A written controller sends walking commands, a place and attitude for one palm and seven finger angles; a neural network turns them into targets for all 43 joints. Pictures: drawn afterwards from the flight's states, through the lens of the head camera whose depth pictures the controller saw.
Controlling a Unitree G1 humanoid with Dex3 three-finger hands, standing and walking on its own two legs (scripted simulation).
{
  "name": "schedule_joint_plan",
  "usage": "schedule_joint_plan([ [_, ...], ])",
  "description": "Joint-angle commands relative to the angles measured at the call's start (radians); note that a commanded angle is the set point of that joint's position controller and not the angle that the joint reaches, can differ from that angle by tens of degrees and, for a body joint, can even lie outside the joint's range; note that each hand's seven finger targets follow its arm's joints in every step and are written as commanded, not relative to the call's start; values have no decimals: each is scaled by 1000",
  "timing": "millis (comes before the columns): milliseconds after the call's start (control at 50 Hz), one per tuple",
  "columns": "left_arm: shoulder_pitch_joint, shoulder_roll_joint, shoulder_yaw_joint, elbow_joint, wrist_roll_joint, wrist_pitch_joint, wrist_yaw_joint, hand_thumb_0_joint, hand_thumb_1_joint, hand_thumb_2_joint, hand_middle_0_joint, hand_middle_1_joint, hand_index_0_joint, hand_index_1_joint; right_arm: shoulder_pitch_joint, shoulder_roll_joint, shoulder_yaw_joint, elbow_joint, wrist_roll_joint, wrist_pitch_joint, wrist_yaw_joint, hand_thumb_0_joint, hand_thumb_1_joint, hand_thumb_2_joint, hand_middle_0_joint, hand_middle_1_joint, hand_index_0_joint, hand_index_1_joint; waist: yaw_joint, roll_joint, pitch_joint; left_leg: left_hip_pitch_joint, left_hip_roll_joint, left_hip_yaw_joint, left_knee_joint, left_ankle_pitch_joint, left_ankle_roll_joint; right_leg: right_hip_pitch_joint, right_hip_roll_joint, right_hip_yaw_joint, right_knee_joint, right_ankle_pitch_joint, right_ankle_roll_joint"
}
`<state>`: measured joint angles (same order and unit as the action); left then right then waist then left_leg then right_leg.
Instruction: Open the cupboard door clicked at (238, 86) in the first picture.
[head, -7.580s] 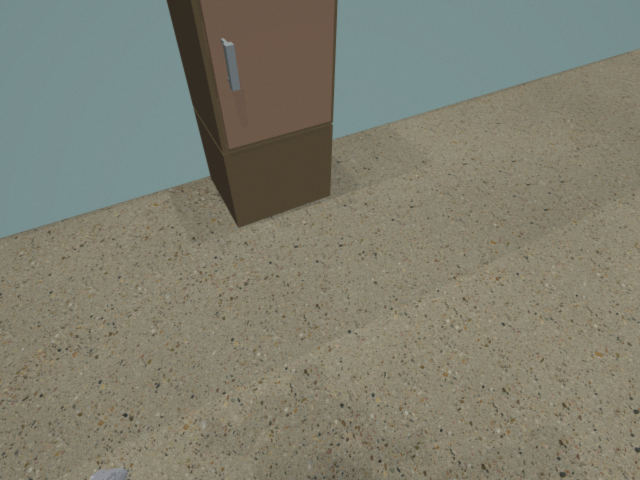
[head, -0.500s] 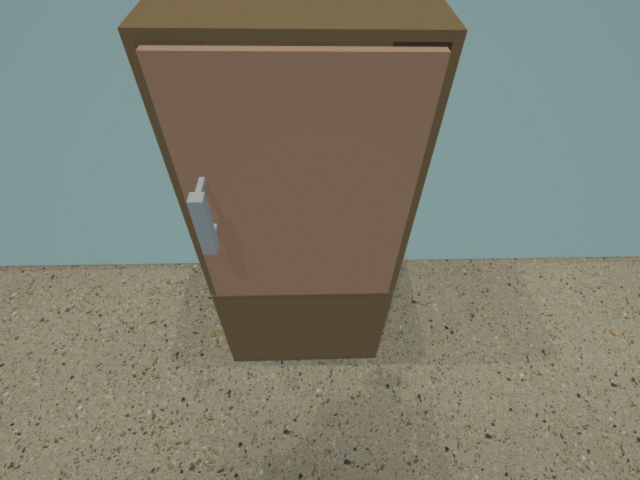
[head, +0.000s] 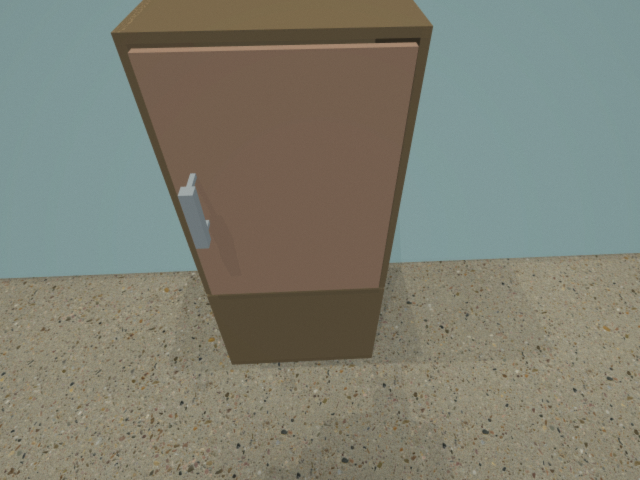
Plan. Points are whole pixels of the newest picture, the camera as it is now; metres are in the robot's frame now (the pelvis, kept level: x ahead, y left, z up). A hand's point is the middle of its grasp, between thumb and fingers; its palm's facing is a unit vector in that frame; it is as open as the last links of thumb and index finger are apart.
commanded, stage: come to a stop and stand still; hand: left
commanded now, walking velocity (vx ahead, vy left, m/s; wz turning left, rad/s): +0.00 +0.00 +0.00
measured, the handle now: (197, 211) +0.58 +0.27 -0.02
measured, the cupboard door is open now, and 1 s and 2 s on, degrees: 0 0 0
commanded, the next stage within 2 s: look again from close up in 0.32 s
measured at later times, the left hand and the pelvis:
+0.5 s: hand out of the picture -0.02 +0.16 -0.16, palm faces +0.02 -0.99 -0.17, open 7.4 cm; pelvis -0.03 -0.01 +0.02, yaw -1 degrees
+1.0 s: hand out of the picture -0.03 +0.16 -0.16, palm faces +0.02 -0.99 -0.16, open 7.4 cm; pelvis +0.00 +0.00 +0.02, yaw +0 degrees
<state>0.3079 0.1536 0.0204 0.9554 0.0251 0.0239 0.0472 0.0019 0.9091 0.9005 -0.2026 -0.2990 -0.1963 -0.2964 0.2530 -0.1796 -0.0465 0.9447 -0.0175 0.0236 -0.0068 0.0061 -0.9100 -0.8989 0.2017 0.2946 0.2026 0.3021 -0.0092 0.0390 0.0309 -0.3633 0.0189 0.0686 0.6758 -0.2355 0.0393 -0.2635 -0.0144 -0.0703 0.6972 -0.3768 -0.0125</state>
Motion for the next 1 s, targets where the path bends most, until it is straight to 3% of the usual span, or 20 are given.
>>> schedule_joint_plan([
  [0, 68, 105, 18, -51, 5, -15, -4, 0, 900, 900, -200, -300, -200, -300, -22, -116, -8, -71, -12, -22, -3, 0, -900, -900, 200, 300, 200, 300, 50, 66, 108, -217, 162, -287, -424, -436, 79, 22, 0, 39, -111, -61, -21],
  [20, 97, 103, 18, -39, 4, -19, -8, 0, 900, 900, -200, -300, -200, -300, -28, -110, -4, -70, -12, -21, -3, 0, -900, -900, 200, 300, 200, 300, 57, 23, 81, -204, 127, -233, -384, -424, 58, 35, -11, 67, -165, -89, -24],
  [40, 99, 112, 18, -35, 4, -23, -10, 0, 900, 900, -200, -300, -200, -300, -14, -100, -1, -68, -12, -18, -2, 0, -900, -900, 200, 300, 200, 300, 48, -18, 66, -165, 87, -180, -337, -390, 36, -1, -35, 116, -238, -174, -35],
  [80, 63, 147, 23, -42, 0, -27, -12, 0, 900, 900, -200, -300, -200, -300, 43, -68, 2, -48, -13, -11, 1, 0, -900, -900, 200, 300, 200, 300, 14, -116, 53, -51, 16, -73, -180, -226, -1, -133, -118, 241, -376, -329, -74],
  [100, 34, 154, 24, -49, -3, -31, -10, 0, 900, 900, -200, -300, -200, -300, 77, -45, 6, -33, -13, -10, 0, 0, -900, -900, 200, 300, 200, 300, -9, -171, 33, 28, 9, -46, -126, -144, -9, -173, -147, 260, -418, -325, -88],
  [120, 1, 153, 24, -54, -5, -34, -10, 0, 900, 900, -200, -300, -200, -300, 112, -41, 9, -14, -12, -12, -1, 0, -900, -900, 200, 300, 200, 300, -26, -167, 17, 89, 5, -38, -88, -101, -12, -215, -159, 257, -432, -309, -92],
  [180, -24, 145, 19, -48, -8, -32, -13, 0, 900, 900, -200, -300, -200, -300, 162, -38, 16, 17, -11, -20, -2, 0, -900, -900, 200, 300, 200, 300, -33, -83, 36, 107, 28, -72, -168, -143, -7, -246, -109, 181, -385, -285, -65],
  [240, 27, 119, 17, -21, -7, -23, -15, 0, 900, 900, -200, -300, -200, -300, 130, -65, 15, 25, -15, -25, -7, 0, -900, -900, 200, 300, 200, 300, 5, 12, 92, -54, 82, -173, -328, -316, 14, -138, -44, 126, -306, -225, -37],
  [300, 72, 101, 12, 13, -5, -28, -17, 0, 900, 900, -200, -300, -200, -300, 115, -65, 18, 36, -11, -32, -11, 0, -900, -900, 200, 300, 200, 300, 22, 16, 62, -78, 88, -186, -361, -303, 18, -43, -37, 116, -283, -133, -37],
  [340, 83, 93, 9, 26, -6, -31, -19, 0, 900, 900, -200, -300, -200, -300, 114, -62, 19, 48, -10, -32, -11, 0, -900, -900, 200, 300, 200, 300, 24, -4, 55, -70, 84, -174, -353, -303, 14, -41, -44, 127, -299, -141, -36],
  [400, 75, 92, 5, 40, -7, -40, -19, 0, 900, 900, -200, -300, -200, -300, 131, -44, 22, 68, -7, -36, -13, 0, -900, -900, 200, 300, 200, 300, 10, -31, 37, -6, 69, -145, -315, -205, 6, -61, -66, 153, -333, -126, -46],
  [460, 66, 92, 3, 50, -7, -40, -18, 0, 900, 900, -200, -300, -200, -300, 144, -44, 23, 81, -6, -35, -12, 0, -900, -900, 200, 300, 200, 300, 1, -44, 55, 4, 66, -144, -312, -224, 1, -99, -72, 159, -354, -184, -44],
  [580, 78, 81, 0, 75, -6, -41, -18, 0, 900, 900, -200, -300, -200, -300, 139, -40, 22, 93, -6, -33, -13, 0, -900, -900, 200, 300, 200, 300, -4, -32, 72, 23, 66, -146, -314, -218, 1, -131, -70, 158, -358, -185, -39],
  [620, 89, 76, -1, 80, -5, -42, -18, 0, 900, 900, -200, -300, -200, -300, 128, -46, 22, 95, -5, -37, -15, 0, -900, -900, 200, 300, 200, 300, 1, -9, 64, 19, 76, -163, -337, -233, 4, -110, -61, 148, -345, -146, -36],
  [760, 106, 73, -2, 99, -2, -44, -19, 0, 900, 900, -200, -300, -200, -300, 109, -46, 19, 102, -5, -36, -14, 0, -900, -900, 200, 300, 200, 300, 4, -46, 74, 22, 70, -161, -339, -232, 3, -119, -70, 154, -364, -168, -32],
  [860, 105, 75, -2, 104, -3, -46, -19, 0, 900, 900, -200, -300, -200, -300, 105, -55, 20, 106, -4, -42, -15, 0, -900, -900, 200, 300, 200, 300, 6, -13, 56, 31, 82, -174, -363, -225, 5, -90, -64, 144, -343, -101, -32],
  [980, 115, 76, -3, 113, -1, -47, -19, 0, 900, 900, -200, -300, -200, -300, 93, -60, 20, 107, -4, -41, -14, 0, -900, -900, 200, 300, 200, 300, 11, -37, 73, 21, 79, -174, -371, -226, 5, -84, -69, 147, -357, -108, -31],
])
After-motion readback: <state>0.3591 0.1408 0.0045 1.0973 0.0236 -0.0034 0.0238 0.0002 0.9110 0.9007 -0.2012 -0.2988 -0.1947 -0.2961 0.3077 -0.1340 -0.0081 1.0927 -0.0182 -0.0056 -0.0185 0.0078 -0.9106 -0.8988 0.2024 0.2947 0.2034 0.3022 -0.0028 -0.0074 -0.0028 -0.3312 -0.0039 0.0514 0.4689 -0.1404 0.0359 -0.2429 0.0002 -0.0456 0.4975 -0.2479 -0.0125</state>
